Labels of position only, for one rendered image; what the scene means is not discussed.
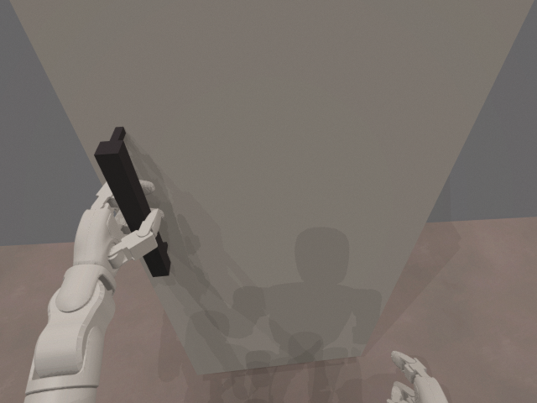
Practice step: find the handle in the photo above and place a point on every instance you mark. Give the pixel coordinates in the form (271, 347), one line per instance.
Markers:
(117, 168)

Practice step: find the robot left hand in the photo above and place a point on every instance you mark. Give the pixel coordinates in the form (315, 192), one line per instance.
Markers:
(99, 231)

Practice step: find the fridge door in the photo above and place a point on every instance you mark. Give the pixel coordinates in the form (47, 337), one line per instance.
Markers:
(297, 148)

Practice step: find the robot right hand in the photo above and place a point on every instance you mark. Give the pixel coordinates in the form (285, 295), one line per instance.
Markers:
(426, 389)

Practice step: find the robot left forearm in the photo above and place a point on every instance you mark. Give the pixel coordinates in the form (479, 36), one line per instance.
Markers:
(67, 360)

